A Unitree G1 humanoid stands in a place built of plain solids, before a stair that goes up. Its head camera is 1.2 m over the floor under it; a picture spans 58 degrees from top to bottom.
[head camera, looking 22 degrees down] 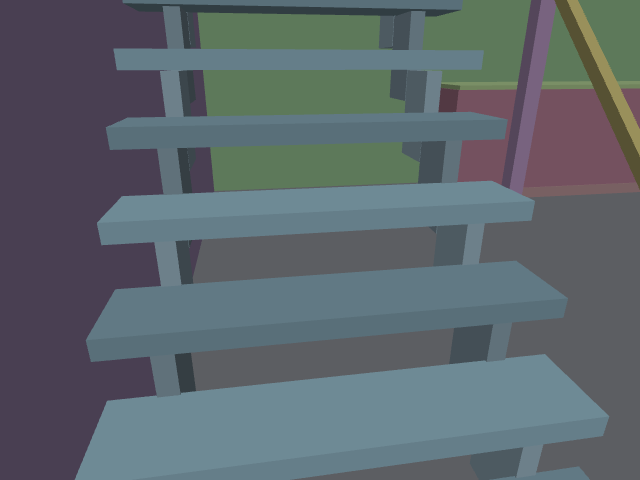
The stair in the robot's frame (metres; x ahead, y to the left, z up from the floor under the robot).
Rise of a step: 0.21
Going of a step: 0.21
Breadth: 1.21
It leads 9 degrees to the left of straight ahead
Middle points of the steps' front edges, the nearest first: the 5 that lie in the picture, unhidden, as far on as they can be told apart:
0.71 -0.10 0.42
0.92 -0.07 0.62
1.12 -0.04 0.83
1.33 0.00 1.04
1.53 0.03 1.25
